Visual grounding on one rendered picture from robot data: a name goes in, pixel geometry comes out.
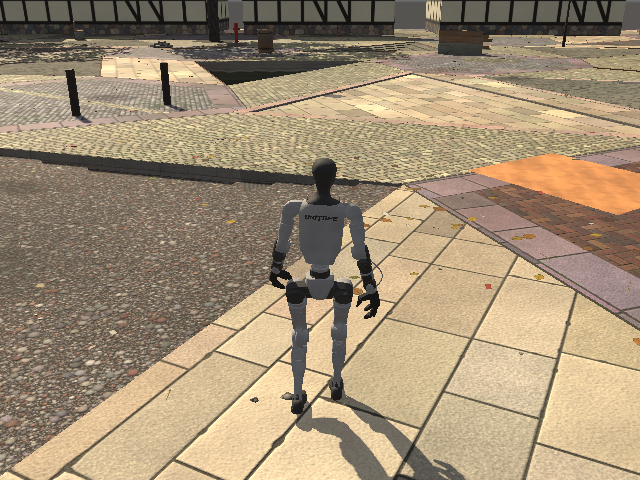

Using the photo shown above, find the robot left shin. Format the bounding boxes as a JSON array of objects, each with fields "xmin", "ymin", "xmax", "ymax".
[{"xmin": 291, "ymin": 329, "xmax": 307, "ymax": 401}]

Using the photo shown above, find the robot right forearm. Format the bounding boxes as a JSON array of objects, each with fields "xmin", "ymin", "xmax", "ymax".
[{"xmin": 357, "ymin": 245, "xmax": 377, "ymax": 294}]

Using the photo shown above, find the robot left hand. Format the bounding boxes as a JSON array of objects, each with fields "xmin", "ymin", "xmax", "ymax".
[{"xmin": 269, "ymin": 270, "xmax": 292, "ymax": 289}]

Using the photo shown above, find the robot right hand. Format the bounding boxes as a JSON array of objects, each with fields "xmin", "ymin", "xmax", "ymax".
[{"xmin": 356, "ymin": 291, "xmax": 380, "ymax": 319}]

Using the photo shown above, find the robot left forearm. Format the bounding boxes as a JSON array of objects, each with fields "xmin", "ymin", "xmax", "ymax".
[{"xmin": 271, "ymin": 238, "xmax": 286, "ymax": 274}]

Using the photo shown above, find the robot right upper arm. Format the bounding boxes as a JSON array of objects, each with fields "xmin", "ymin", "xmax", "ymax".
[{"xmin": 343, "ymin": 202, "xmax": 367, "ymax": 260}]

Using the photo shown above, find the right robot thigh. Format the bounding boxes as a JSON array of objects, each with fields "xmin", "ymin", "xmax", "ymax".
[{"xmin": 331, "ymin": 278, "xmax": 353, "ymax": 341}]

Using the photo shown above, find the robot left upper arm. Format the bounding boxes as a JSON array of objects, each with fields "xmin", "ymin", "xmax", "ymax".
[{"xmin": 275, "ymin": 200, "xmax": 302, "ymax": 253}]

